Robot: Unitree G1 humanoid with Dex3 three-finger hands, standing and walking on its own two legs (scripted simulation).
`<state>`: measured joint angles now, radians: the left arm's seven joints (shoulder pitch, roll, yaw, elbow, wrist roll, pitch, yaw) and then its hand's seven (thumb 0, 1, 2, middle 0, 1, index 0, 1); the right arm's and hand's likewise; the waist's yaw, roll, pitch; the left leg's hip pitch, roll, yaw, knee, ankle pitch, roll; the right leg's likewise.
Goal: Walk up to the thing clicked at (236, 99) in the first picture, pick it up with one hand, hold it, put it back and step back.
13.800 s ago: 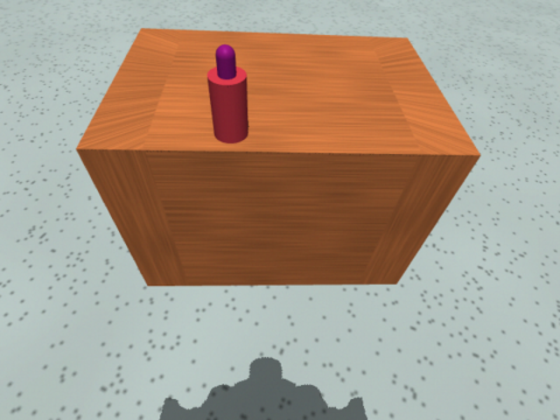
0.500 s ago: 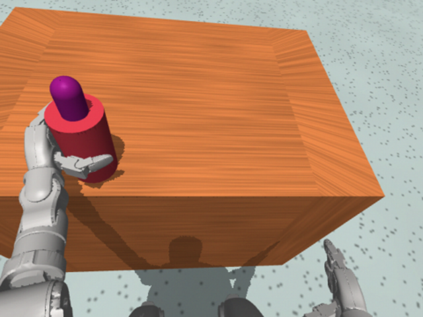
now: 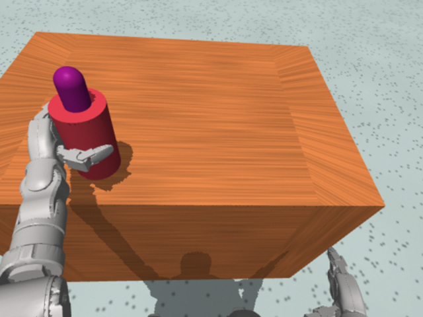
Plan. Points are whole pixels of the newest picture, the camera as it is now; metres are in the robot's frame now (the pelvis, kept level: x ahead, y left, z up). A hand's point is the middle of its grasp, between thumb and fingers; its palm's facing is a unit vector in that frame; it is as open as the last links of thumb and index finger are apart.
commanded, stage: settle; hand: left
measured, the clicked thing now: (85, 124) +0.42 +0.20 +0.13
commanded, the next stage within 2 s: lift in 0.24 s
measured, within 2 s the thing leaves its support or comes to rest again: neither
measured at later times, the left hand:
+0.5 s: hand (77, 123) +0.42 +0.21 +0.14, palm faces +0.23 -0.97 +0.00, open 11.7 cm
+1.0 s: hand (71, 109) +0.37 +0.18 +0.21, palm faces +0.19 -0.98 +0.00, open 11.7 cm
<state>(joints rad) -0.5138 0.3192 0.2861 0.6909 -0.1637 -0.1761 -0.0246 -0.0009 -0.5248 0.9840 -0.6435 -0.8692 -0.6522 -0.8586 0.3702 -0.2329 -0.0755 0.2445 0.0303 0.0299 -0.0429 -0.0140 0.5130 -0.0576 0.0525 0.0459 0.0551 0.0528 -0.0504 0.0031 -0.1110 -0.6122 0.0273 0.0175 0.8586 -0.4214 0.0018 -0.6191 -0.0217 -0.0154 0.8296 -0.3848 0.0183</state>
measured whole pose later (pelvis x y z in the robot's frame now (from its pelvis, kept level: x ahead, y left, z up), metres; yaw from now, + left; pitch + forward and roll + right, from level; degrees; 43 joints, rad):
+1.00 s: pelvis +0.00 +0.00 +0.03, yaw +0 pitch +1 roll +0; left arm -0.39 0.24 0.24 0.21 -0.20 0.23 0.02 0.00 -0.56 1.02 -0.64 -0.89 -0.65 -0.88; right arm 0.33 -0.23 -0.09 0.42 0.05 -0.07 -0.07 -0.02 0.53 -0.05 0.05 0.05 0.05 0.05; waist 0.00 0.06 -0.09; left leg -0.34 0.02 0.02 0.65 -0.34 0.00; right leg -0.35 -0.03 -0.02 0.63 -0.31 0.02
